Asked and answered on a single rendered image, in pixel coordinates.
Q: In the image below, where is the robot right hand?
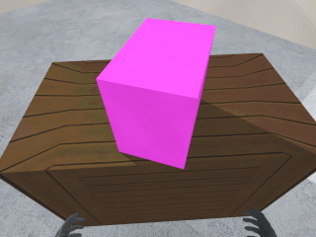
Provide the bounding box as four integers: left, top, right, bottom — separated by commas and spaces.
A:
242, 207, 277, 237

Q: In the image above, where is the robot left hand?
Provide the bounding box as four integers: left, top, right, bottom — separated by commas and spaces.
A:
54, 212, 86, 237

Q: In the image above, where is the pedestal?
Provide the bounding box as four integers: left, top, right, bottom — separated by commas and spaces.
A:
0, 52, 316, 227

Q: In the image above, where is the carton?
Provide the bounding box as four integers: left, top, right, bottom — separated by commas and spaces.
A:
96, 18, 216, 169

